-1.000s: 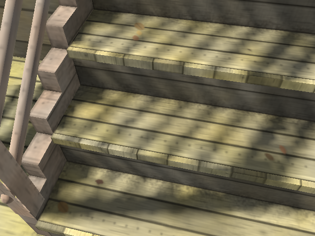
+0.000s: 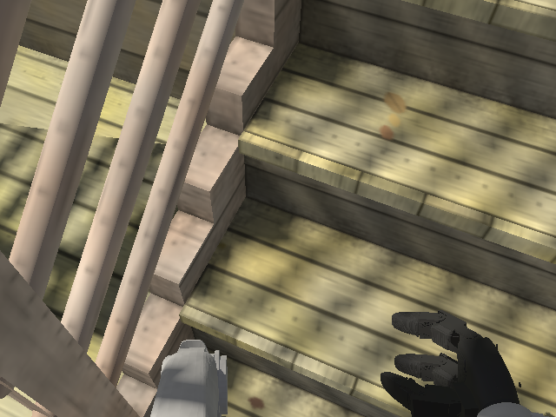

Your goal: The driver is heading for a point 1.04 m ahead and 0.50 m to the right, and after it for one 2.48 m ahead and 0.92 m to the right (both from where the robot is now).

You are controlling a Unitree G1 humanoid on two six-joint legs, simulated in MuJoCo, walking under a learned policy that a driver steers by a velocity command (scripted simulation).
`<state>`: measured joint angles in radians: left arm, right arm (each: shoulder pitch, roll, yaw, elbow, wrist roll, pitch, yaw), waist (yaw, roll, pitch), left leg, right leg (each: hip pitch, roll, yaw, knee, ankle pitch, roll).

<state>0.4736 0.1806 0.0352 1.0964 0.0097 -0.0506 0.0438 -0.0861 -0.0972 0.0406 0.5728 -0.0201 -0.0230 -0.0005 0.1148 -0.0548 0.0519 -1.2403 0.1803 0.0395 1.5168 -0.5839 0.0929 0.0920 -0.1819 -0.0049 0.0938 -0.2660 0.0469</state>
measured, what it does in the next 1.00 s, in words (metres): climbs, turning right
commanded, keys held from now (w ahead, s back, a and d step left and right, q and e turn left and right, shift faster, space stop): w+e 0.98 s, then e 0.02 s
